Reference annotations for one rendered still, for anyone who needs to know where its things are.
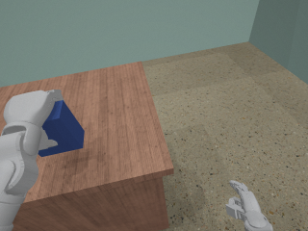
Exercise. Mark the left robot forearm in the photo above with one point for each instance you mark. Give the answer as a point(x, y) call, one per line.
point(19, 147)

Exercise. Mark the robot right hand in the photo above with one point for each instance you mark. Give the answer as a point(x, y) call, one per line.
point(237, 207)

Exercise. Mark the sponge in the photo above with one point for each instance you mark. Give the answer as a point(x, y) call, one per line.
point(62, 126)

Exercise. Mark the robot left hand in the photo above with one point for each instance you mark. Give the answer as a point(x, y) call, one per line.
point(33, 107)

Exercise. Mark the table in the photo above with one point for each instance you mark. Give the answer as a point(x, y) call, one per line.
point(113, 183)

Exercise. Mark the right robot forearm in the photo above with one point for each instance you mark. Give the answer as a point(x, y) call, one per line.
point(256, 221)

